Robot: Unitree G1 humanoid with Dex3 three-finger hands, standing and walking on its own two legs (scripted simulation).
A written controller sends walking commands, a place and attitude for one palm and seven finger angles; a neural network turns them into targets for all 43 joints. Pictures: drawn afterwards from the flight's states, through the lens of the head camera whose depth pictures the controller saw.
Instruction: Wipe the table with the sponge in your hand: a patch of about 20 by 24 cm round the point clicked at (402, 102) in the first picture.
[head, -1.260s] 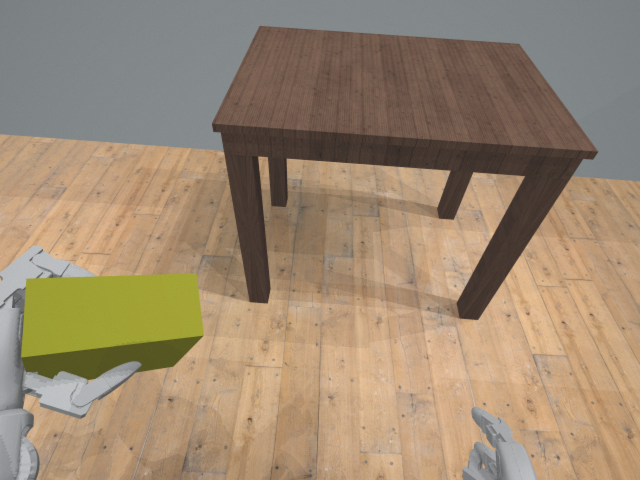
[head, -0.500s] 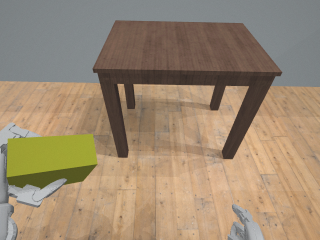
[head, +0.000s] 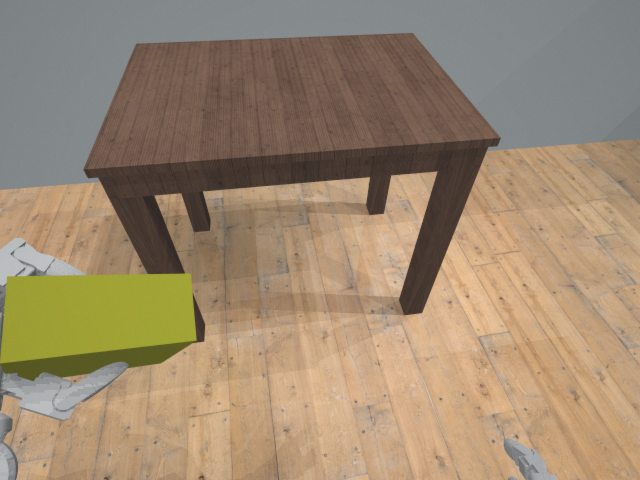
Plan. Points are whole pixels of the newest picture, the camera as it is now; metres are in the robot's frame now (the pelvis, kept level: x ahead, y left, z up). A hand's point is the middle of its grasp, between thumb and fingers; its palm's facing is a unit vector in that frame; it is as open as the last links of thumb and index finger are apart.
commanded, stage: turn to face it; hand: left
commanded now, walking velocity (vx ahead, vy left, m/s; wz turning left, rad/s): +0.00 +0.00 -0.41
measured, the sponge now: (127, 326) +0.23 +0.20 +0.15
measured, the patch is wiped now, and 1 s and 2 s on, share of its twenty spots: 0.00 0.00 0.00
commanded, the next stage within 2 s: take the last steps up to it in 0.48 s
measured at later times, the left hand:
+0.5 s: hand (194, 241) +0.32 +0.16 +0.17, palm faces +0.23 -0.84 -0.49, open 10.4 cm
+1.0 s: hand (256, 223) +0.35 +0.09 +0.17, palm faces +0.17 -0.87 -0.46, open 10.4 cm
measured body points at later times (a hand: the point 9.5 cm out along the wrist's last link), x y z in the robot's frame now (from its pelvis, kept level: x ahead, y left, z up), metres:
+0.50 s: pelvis +0.07 -0.04 +0.00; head +0.12 -0.06 +0.45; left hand +0.30 +0.20 +0.19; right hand +0.21 -0.29 -0.10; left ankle +0.07 +0.10 -0.70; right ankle +0.08 -0.11 -0.73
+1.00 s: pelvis +0.08 -0.08 +0.00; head +0.10 -0.10 +0.45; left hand +0.33 +0.14 +0.20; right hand +0.18 -0.33 -0.11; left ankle +0.09 +0.06 -0.67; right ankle +0.06 -0.14 -0.73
